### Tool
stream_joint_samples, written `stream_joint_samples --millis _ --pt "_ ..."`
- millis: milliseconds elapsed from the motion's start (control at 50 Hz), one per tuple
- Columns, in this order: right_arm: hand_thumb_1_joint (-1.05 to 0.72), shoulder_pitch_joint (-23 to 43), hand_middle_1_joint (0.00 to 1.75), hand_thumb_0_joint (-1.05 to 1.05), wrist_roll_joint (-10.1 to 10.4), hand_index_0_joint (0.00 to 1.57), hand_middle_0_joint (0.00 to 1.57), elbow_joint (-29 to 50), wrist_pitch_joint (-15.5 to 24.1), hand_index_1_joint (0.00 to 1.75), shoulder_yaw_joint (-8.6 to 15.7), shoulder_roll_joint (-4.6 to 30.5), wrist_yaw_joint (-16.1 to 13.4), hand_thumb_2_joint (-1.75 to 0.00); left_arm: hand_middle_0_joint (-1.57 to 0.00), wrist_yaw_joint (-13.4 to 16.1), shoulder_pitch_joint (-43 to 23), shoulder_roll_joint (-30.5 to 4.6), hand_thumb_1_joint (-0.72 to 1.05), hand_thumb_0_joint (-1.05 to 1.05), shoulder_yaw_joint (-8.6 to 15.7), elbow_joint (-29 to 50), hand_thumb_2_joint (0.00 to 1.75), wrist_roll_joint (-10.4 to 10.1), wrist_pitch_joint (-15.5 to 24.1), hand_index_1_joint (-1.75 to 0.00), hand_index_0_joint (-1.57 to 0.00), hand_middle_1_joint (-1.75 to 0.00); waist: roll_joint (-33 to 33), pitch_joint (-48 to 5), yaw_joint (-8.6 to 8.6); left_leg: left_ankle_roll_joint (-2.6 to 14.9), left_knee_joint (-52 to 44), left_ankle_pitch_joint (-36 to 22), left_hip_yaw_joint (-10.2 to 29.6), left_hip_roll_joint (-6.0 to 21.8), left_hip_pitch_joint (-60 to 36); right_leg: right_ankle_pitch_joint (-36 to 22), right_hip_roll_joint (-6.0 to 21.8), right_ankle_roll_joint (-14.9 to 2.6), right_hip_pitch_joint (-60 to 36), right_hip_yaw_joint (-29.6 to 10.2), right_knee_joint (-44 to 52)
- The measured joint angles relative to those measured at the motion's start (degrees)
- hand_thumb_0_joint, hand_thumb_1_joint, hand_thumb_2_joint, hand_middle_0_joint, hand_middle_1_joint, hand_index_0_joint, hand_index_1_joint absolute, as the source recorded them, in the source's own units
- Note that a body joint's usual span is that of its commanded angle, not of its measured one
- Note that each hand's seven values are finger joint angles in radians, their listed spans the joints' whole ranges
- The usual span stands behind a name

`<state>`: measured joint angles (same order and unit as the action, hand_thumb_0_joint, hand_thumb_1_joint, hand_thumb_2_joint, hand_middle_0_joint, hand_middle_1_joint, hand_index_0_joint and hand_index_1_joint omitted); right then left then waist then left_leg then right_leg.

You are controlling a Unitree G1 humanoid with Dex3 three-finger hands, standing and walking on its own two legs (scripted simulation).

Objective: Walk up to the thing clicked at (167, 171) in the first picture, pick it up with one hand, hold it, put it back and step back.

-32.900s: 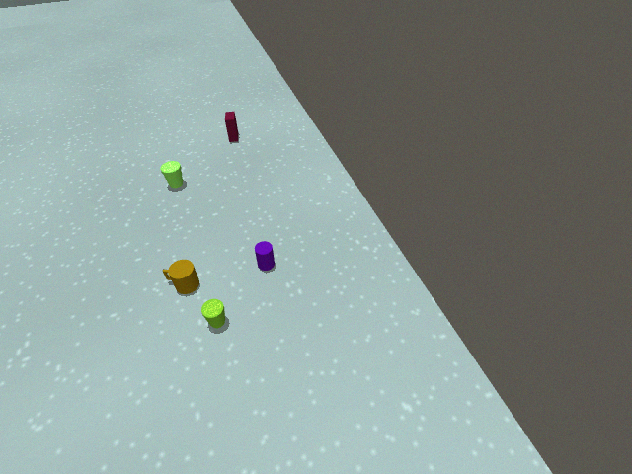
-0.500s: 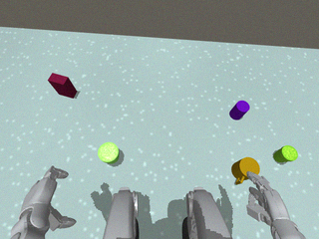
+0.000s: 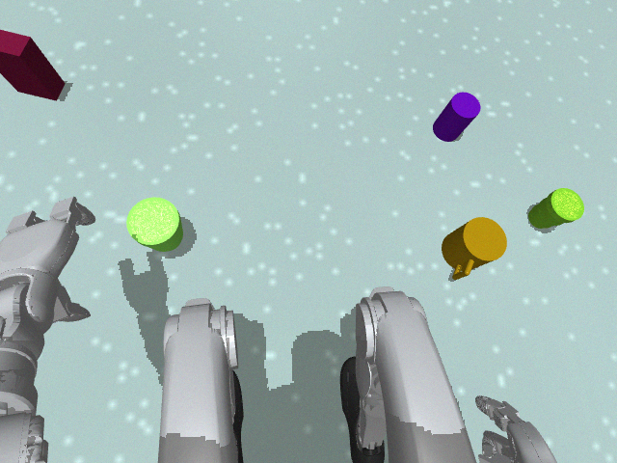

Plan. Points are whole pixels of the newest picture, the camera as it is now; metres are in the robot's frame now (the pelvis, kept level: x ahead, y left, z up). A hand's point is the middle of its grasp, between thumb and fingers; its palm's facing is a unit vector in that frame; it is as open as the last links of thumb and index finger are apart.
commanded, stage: rise first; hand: left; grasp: from above
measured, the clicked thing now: (160, 229) +0.50 +0.27 -0.35
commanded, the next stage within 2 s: approach in 1.26 s
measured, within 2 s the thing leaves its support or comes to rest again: neither
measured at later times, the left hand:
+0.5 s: hand (92, 250) +0.42 +0.32 -0.20, palm faces -0.47 -0.09 -0.88, open 14.0 cm
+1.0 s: hand (103, 244) +0.44 +0.32 -0.23, palm faces -0.45 -0.06 -0.89, open 13.9 cm
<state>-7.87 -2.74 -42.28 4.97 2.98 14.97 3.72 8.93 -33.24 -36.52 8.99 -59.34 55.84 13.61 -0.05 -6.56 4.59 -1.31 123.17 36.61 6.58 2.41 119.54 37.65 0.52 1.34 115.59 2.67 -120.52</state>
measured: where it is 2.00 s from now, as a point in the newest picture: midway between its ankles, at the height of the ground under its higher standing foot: (296, 439)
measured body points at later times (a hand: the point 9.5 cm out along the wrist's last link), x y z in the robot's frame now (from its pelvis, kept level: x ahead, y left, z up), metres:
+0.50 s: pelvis +0.01 +0.01 -0.04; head +0.23 +0.07 +0.34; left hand +0.44 +0.33 -0.15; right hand +0.09 -0.27 -0.16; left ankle +0.09 +0.13 -0.37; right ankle +0.10 -0.13 -0.37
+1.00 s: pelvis +0.01 +0.01 -0.06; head +0.25 +0.07 +0.32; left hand +0.46 +0.32 -0.18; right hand +0.09 -0.27 -0.18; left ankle +0.09 +0.13 -0.37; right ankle +0.10 -0.13 -0.37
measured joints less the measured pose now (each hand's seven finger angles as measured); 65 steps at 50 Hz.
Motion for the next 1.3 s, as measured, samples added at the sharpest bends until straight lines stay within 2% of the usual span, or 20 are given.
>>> stream_joint_samples --millis 120,240,420,640,800,940,1300 --pt "-0.90 -0.46 0.30 0.01 -0.71 0.20 0.20 -0.57 -1.19 0.30 -0.75 0.05 0.61 -0.90 -0.07 3.28 -4.30 -2.17 -0.54 0.00 -1.15 -5.07 1.03 5.15 0.45 -1.05 -0.07 -1.05 0.46 0.24 1.77 0.50 2.94 -0.21 0.46 -0.46 3.10 -0.05 0.13 0.36 2.24 0.20 -2.26" --pt "-0.90 -0.34 0.30 0.01 -1.28 0.20 0.20 -0.74 -1.95 0.30 -1.23 0.03 1.34 -0.90 -0.07 5.77 -7.50 -2.72 -0.53 0.00 -2.05 -8.38 1.02 8.89 -0.11 -1.04 -0.07 -1.04 0.50 0.37 2.93 0.93 5.02 0.11 0.60 -0.86 5.38 0.51 0.32 0.74 3.89 0.18 -3.99" --pt "-0.90 0.37 0.30 0.00 -2.29 0.20 0.20 -0.51 -2.59 0.30 -1.67 -0.27 2.51 -0.90 -0.07 7.81 -10.41 -3.04 -0.52 0.00 -2.28 -11.37 1.00 12.47 -0.15 -1.03 -0.08 -1.05 0.32 0.95 3.63 1.04 7.10 0.71 0.70 -1.03 7.54 1.19 0.30 1.20 5.89 0.03 -6.01" --pt "-0.91 1.19 0.30 0.00 -3.89 0.20 0.20 -0.63 -3.02 0.30 -2.27 -0.29 3.53 -0.90 -0.07 9.64 -12.51 -4.86 -0.51 0.00 -1.34 -14.44 0.98 15.59 2.35 -1.04 -0.09 -1.07 0.94 2.08 3.93 0.54 9.78 1.33 1.32 -0.82 9.65 1.51 -0.20 1.19 8.39 0.22 -8.74" --pt "-0.91 1.45 0.30 0.00 -4.76 0.20 0.20 -1.28 -3.40 0.30 -2.30 -0.24 3.63 -0.90 -0.07 11.62 -13.35 -5.95 -0.50 0.00 -0.81 -15.74 0.97 17.33 3.50 -1.04 -0.10 -1.08 1.39 2.21 4.33 0.30 11.47 1.86 1.73 -0.80 11.01 1.89 -0.42 1.11 9.80 0.40 -10.31" --pt "-0.91 1.55 0.30 0.00 -5.13 0.20 0.20 -1.59 -3.21 0.30 -2.37 -0.37 3.69 -0.90 -0.07 12.85 -14.02 -6.00 -0.50 0.00 -0.59 -17.04 0.97 17.52 2.77 -1.04 -0.10 -1.08 1.55 2.44 4.75 0.33 12.16 2.24 1.73 -0.77 11.50 2.21 -0.52 1.17 10.28 0.31 -10.94" --pt "-0.91 1.43 0.30 0.00 -5.65 0.20 0.20 -1.74 -2.81 0.30 -3.14 -0.14 4.04 -0.90 -0.08 13.33 -15.26 -6.83 -0.50 0.00 0.25 -18.80 0.98 17.06 2.35 -1.05 -0.10 -1.08 1.42 3.18 5.68 0.13 13.48 2.72 2.20 -0.77 12.60 2.50 -0.74 1.20 11.42 0.56 -12.08"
